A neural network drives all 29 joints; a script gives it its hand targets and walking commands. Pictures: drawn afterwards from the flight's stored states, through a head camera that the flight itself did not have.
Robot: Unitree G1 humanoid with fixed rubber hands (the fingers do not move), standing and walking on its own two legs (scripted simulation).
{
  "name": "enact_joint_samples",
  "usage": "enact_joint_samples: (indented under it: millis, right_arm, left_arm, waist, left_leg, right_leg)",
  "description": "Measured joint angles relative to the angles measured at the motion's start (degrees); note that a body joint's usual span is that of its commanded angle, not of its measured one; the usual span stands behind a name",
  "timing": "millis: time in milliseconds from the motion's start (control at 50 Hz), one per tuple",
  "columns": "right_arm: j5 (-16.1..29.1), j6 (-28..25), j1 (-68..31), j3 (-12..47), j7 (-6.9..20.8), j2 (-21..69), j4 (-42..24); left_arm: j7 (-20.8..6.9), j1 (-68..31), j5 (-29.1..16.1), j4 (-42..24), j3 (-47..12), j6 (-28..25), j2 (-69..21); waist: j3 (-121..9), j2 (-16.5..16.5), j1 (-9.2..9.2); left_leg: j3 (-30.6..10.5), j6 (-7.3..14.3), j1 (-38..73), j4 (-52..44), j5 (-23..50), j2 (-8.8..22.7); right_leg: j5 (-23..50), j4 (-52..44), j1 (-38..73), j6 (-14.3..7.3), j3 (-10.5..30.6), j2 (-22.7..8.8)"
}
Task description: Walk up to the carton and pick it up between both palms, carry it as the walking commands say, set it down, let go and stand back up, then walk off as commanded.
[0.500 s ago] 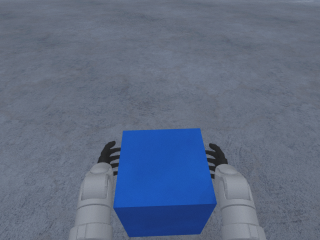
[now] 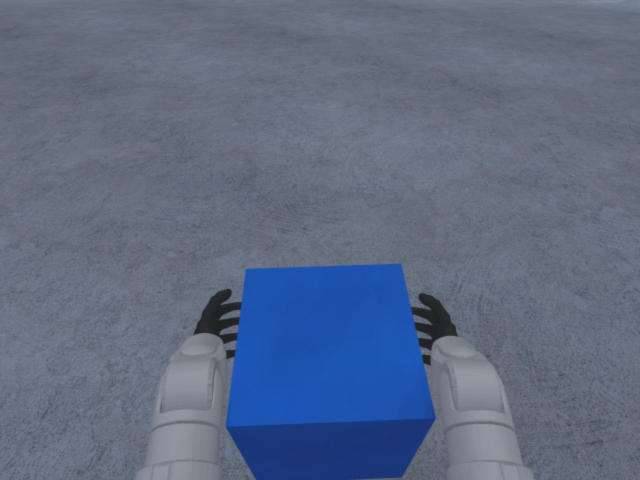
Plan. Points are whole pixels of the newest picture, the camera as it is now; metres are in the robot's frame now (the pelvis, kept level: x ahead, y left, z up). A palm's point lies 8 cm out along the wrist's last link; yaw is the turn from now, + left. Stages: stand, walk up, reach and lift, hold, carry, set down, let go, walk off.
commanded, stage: hold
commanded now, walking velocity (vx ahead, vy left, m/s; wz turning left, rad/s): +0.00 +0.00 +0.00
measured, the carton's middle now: (327, 377) +0.28 +0.00 -0.03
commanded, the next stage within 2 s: carry in 0.34 s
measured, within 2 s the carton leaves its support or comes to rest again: neither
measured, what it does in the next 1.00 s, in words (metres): steps to the left, turning left: left foot, then right foot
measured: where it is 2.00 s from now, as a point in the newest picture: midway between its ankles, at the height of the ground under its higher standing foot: outside the picture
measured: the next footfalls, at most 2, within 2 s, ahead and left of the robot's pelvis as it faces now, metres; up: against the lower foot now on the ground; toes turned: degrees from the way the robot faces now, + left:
left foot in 0.66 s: +0.03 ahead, +0.18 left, +0.00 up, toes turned +15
right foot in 1.00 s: +0.02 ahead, +0.04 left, +0.00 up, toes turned +15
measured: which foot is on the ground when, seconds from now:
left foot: down 0.00-0.38, up 0.40-0.64, down 0.66-1.00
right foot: down 0.00-0.66, up 0.68-0.98, down 1.00-1.00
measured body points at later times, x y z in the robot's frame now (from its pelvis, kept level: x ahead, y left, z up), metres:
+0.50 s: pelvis -0.01 +0.01 -0.01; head -0.03 +0.01 +0.44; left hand +0.29 +0.18 +0.04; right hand +0.30 -0.13 +0.03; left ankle +0.00 +0.13 -0.71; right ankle +0.02 -0.12 -0.74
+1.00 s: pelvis -0.05 +0.12 -0.02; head -0.03 +0.11 +0.43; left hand +0.16 +0.36 +0.06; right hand +0.26 +0.08 +0.04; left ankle +0.00 +0.17 -0.74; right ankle -0.02 +0.03 -0.74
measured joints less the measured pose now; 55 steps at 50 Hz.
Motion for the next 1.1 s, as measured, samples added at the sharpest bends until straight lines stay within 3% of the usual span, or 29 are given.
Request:
enact_joint_samples:
  millis: [320,420,480,540,620,660,680,740,800,920,1000,1020,1060,1100]
  right_arm:
    - [-0.64,-0.22,-1.73,-1.36,0.17,0.34,1.84]
    - [-0.41,0.19,-1.15,-1.68,0.37,0.17,-0.85]
    - [2.34,1.31,0.46,-0.48,-0.21,-0.87,-5.9]
    - [5.91,3.9,1.62,1.02,-1.27,-2.21,-12.29]
    - [9.12,8.42,2.38,2.59,-2.55,-3.18,-20.15]
    - [9.79,11.18,2.44,2.96,-3.0,-2.62,-23.47]
    - [9.59,12.18,2.48,3.09,-3.18,-1.65,-24.38]
    - [8.77,15.68,3.2,4.76,-4.11,-0.15,-26.26]
    - [8.33,18.95,4.34,6.2,-4.61,-0.57,-29.21]
    - [7.95,22.39,4.62,5.8,-4.7,-0.62,-33.72]
    - [7.55,24.26,4.93,5.01,-4.68,-0.64,-34.83]
    - [7.48,24.66,4.91,4.55,-4.67,-0.7,-34.89]
    - [7.43,25.14,5.57,4.19,-4.7,-0.76,-34.72]
    - [7.5,26.03,5.52,4.22,-4.87,-0.76,-34.41]
  left_arm:
    - [-0.25,-1.75,0.77,1.86,1.52,-0.21,-0.38]
    - [0.04,-1.77,0.21,0.87,0.14,-0.56,-0.38]
    - [1.06,-0.51,-1.53,-3.74,-2.47,0.49,-0.12]
    - [2.63,1.13,-3.82,-10.71,-5.04,3.18,0.22]
    - [4.32,2.75,-6.01,-20.2,-6.75,8.37,0.48]
    - [4.83,3.75,-6.87,-24.71,-6.84,11.43,0.67]
    - [4.9,4.4,-7.38,-26.39,-6.29,12.62,0.8]
    - [4.84,6.11,-9.33,-29.86,-4.16,16.54,0.94]
    - [5.26,6.36,-10.82,-31.95,-3.92,19.69,0.98]
    - [5.64,5.4,-11.5,-34.08,-4.63,22.16,0.86]
    - [5.49,4.75,-11.24,-32.98,-5.4,23.01,0.8]
    - [5.38,4.65,-11.06,-32.24,-5.8,22.87,0.75]
    - [4.98,4.46,-10.51,-30.76,-6.29,22.9,0.73]
    - [4.81,4.82,-10.27,-30.5,-6.31,23.49,0.76]
  waist:
    - [-0.04,0.0,0.17]
    - [-5.21,0.9,-1.35]
    - [-6.11,0.34,-2.24]
    - [-5.59,-0.49,-2.57]
    - [-5.15,-2.26,-2.31]
    - [-5.46,-2.9,-2.17]
    - [-5.75,-3.25,-1.94]
    - [-5.45,-2.01,0.08]
    - [-4.89,-1.14,1.59]
    - [-5.05,0.3,1.47]
    - [-5.95,2.25,0.09]
    - [-5.89,3.53,-0.06]
    - [-5.94,3.19,-0.62]
    - [-5.72,2.32,-1.32]
  left_leg:
    - [-0.14,-0.07,-0.78,1.34,-0.21,0.04]
    - [-1.14,-0.03,-12.51,10.81,-3.87,-0.34]
    - [1.88,-0.6,-21.03,24.0,-13.61,-0.07]
    - [4.56,-1.33,-25.35,28.63,-14.68,0.74]
    - [6.94,-1.18,-24.38,20.32,-10.81,0.91]
    - [7.91,0.04,-21.93,12.61,-3.17,0.3]
    - [8.06,1.13,-23.12,13.55,-1.44,-0.61]
    - [7.7,3.91,-24.55,15.36,-3.89,-1.37]
    - [6.53,5.06,-24.48,13.34,-2.75,-2.7]
    - [4.47,6.78,-25.33,10.83,0.27,-6.16]
    - [2.65,7.08,-24.95,8.87,2.41,-8.57]
    - [2.07,5.39,-25.1,9.67,2.03,-8.56]
    - [4.44,1.46,-29.13,22.3,-8.58,-8.21]
    - [5.88,-0.48,-32.74,35.79,-10.58,-5.89]
  right_leg:
    - [-0.1,1.09,-0.62,-0.04,-0.14,0.14]
    - [-2.45,6.74,-9.92,0.19,-2.53,-0.32]
    - [-3.51,9.16,-14.17,0.46,-4.1,-2.49]
    - [-3.83,10.21,-16.67,1.92,-5.11,-5.57]
    - [-5.59,13.57,-19.69,4.68,-6.09,-10.31]
    - [-7.77,17.48,-21.59,6.27,-6.36,-12.71]
    - [-11.55,21.33,-23.42,6.46,-6.22,-13.47]
    - [-22.98,37.72,-29.5,6.0,-6.12,-11.28]
    - [-20.27,44.01,-32.46,5.79,-8.06,-9.54]
    - [-16.59,33.36,-30.28,4.95,-9.69,-6.06]
    - [-12.22,16.73,-21.8,3.26,-10.27,-3.97]
    - [-7.79,13.09,-20.03,2.02,-11.01,-3.75]
    - [-5.79,12.4,-19.26,0.03,-12.0,-5.56]
    - [-5.34,10.67,-17.57,0.0,-13.0,-7.73]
